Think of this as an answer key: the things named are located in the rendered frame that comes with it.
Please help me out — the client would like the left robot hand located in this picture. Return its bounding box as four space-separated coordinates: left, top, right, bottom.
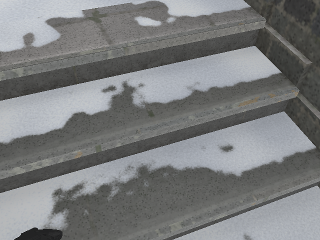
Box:
14 227 63 240

